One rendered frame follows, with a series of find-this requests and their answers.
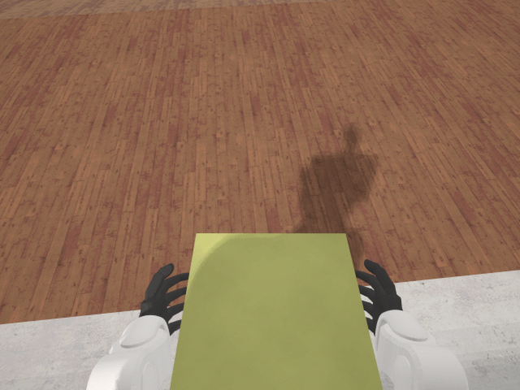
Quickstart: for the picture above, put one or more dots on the robot right hand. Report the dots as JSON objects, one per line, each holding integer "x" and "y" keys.
{"x": 384, "y": 295}

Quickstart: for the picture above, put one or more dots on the left robot forearm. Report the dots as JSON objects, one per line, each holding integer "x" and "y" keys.
{"x": 139, "y": 360}

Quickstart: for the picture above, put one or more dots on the carton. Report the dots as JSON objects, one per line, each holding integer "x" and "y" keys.
{"x": 273, "y": 311}

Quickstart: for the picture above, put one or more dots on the robot left hand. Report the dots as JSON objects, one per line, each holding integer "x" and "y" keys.
{"x": 157, "y": 299}

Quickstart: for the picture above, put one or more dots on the right robot forearm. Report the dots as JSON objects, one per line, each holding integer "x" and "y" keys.
{"x": 412, "y": 358}

